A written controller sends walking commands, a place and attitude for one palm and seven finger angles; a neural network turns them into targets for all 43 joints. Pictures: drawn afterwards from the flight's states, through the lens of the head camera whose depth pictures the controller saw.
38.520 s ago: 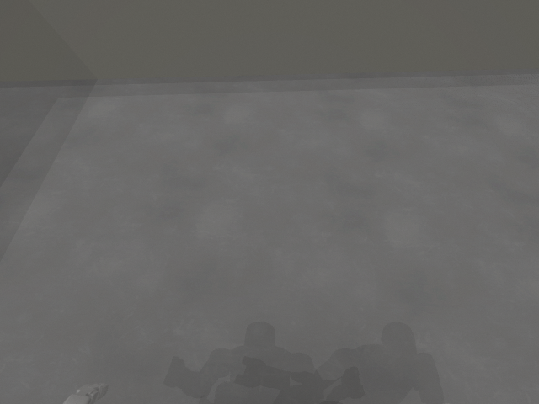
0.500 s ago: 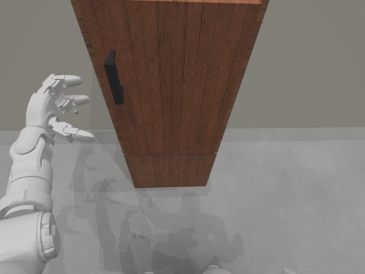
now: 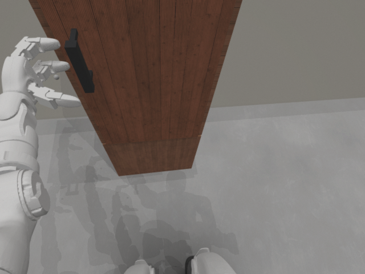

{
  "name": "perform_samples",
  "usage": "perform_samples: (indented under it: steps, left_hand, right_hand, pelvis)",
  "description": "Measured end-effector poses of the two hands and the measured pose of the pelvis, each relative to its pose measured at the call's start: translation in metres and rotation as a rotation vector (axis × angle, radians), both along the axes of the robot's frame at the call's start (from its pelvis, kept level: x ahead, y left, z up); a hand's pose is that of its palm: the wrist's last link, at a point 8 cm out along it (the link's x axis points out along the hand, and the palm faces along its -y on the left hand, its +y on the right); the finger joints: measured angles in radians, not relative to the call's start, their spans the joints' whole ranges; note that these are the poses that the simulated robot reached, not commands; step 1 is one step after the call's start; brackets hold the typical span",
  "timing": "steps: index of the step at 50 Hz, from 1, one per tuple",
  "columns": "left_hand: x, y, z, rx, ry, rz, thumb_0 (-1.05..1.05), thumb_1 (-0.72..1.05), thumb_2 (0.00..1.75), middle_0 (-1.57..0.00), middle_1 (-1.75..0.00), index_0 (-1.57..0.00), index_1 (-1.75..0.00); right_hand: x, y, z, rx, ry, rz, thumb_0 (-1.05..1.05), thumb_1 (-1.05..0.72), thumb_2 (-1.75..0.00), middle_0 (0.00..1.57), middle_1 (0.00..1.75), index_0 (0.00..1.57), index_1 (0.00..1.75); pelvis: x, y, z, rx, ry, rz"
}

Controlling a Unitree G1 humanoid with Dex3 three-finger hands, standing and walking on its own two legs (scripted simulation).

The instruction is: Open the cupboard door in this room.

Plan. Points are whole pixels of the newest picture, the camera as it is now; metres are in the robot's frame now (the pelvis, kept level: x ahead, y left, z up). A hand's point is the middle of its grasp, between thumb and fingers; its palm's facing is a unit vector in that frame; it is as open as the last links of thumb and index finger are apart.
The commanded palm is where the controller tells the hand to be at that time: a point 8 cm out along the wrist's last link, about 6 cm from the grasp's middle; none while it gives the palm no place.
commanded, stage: move the hooked fingers beside the handle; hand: left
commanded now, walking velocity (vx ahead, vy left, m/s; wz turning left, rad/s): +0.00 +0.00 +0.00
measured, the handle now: (82, 62) +0.55 +0.18 +0.10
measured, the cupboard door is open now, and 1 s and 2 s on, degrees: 0 0 0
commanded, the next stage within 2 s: slide the fingers in behind the handle in 0.82 s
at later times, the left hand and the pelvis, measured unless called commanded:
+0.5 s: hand (55, 75) +0.52 +0.23 +0.10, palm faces +0.04 -1.00 +0.00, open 13.9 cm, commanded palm +0.49 +0.28 +0.10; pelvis +0.01 +0.00 +0.00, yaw -1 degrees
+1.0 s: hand (52, 78) +0.51 +0.24 +0.10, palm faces +0.03 -1.00 +0.01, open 14.0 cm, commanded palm +0.49 +0.27 +0.10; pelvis +0.01 +0.01 +0.00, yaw +0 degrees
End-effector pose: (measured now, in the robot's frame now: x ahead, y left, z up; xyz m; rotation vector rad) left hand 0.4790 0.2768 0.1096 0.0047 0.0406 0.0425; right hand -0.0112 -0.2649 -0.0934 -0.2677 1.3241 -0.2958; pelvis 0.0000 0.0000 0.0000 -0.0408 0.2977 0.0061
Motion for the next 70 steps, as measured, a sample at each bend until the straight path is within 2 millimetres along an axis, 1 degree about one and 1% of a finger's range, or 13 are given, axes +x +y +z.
perform_samples:
  steps: [4,9,12,16,24,31,37,43,52,57,64,70]
  left_hand:
    - [0.006,0.007,0.000,0.010,0.000,0.013,-0.02,-0.49,0.30,-0.30,-1.20,-0.36,-1.25]
    - [0.011,0.010,0.002,0.012,-0.011,-0.002,-0.02,-0.49,0.30,-0.30,-1.20,-0.34,-1.24]
    - [0.012,0.008,-0.001,-0.003,0.001,-0.013,-0.02,-0.49,0.30,-0.30,-1.20,-0.32,-1.22]
    - [0.014,0.007,-0.007,0.000,0.012,-0.011,-0.01,-0.49,0.30,-0.30,-1.20,-0.31,-1.21]
    - [0.013,0.006,-0.008,-0.004,-0.012,-0.001,-0.02,-0.49,0.30,-0.30,-1.20,-0.31,-1.21]
    - [0.011,0.014,-0.009,0.003,0.008,0.006,-0.02,-0.49,0.30,-0.30,-1.20,-0.30,-1.20]
    - [0.008,0.019,-0.006,-0.010,-0.010,0.002,-0.02,-0.49,0.30,-0.30,-1.20,-0.30,-1.20]
    - [0.006,0.019,-0.010,-0.009,-0.005,-0.005,-0.02,-0.49,0.30,-0.30,-1.20,-0.30,-1.20]
    - [0.007,0.011,-0.011,-0.017,-0.010,-0.010,-0.02,-0.50,0.30,-0.30,-1.20,-0.29,-1.20]
    - [0.009,0.004,-0.011,-0.015,-0.013,-0.008,-0.02,-0.50,0.30,-0.30,-1.20,-0.29,-1.20]
    - [0.006,0.001,-0.011,-0.011,-0.015,0.014,-0.02,-0.49,0.30,-0.28,-1.20,-0.28,-1.19]
    - [0.005,-0.001,-0.011,-0.005,-0.014,0.029,-0.02,-0.49,0.30,-0.26,-1.20,-0.27,-1.20]
  right_hand:
    - [-0.008,0.000,0.001,-0.002,0.031,-0.010,0.01,-0.90,-0.90,0.20,0.30,0.21,0.30]
    - [-0.014,0.000,0.003,-0.003,0.061,-0.020,0.01,-0.90,-0.90,0.20,0.30,0.21,0.30]
    - [-0.013,0.001,0.003,-0.002,0.071,-0.019,0.01,-0.90,-0.90,0.20,0.30,0.21,0.30]
    - [-0.007,0.001,0.004,-0.004,0.061,-0.019,0.01,-0.90,-0.90,0.20,0.30,0.21,0.30]
    - [0.013,0.006,0.002,0.008,0.026,-0.012,0.01,-0.90,-0.90,0.20,0.30,0.21,0.30]
    - [0.029,0.010,0.001,0.014,-0.009,0.002,0.01,-0.90,-0.90,0.20,0.30,0.21,0.30]
    - [0.034,0.012,0.001,0.014,-0.011,0.015,0.01,-0.90,-0.90,0.20,0.30,0.21,0.30]
    - [0.033,0.013,0.001,0.008,-0.003,0.021,0.01,-0.90,-0.90,0.20,0.30,0.21,0.30]
    - [0.024,0.015,0.000,0.009,0.011,0.012,0.01,-0.90,-0.90,0.20,0.30,0.21,0.30]
    - [0.018,0.016,-0.001,0.015,0.016,0.009,0.01,-0.90,-0.90,0.20,0.30,0.21,0.30]
    - [0.012,0.018,-0.003,0.032,0.023,0.002,0.01,-0.90,-0.90,0.20,0.30,0.21,0.30]
    - [0.011,0.017,-0.005,0.037,0.035,0.017,0.01,-0.90,-0.90,0.20,0.30,0.21,0.30]
  pelvis:
    - [0.000,-0.002,-0.001,-0.004,0.015,-0.001]
    - [0.002,-0.001,-0.001,-0.008,0.027,-0.002]
    - [0.004,-0.001,-0.001,-0.009,0.030,-0.003]
    - [0.007,0.001,-0.001,-0.011,0.034,-0.005]
    - [0.013,0.004,0.000,-0.013,0.030,-0.007]
    - [0.015,0.006,0.000,-0.016,0.023,-0.004]
    - [0.016,0.008,0.000,-0.018,0.020,0.000]
    - [0.015,0.010,-0.001,-0.020,0.021,0.005]
    - [0.013,0.012,-0.001,-0.022,0.016,0.007]
    - [0.011,0.012,-0.002,-0.021,0.017,0.007]
    - [0.011,0.011,-0.002,-0.019,0.015,0.005]
    - [0.009,0.010,-0.002,-0.020,0.015,0.019]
